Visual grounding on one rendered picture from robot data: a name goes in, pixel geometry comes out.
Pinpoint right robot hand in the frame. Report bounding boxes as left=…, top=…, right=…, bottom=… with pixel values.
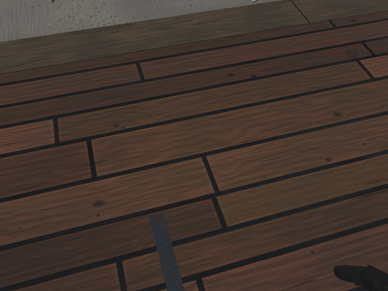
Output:
left=333, top=265, right=388, bottom=291

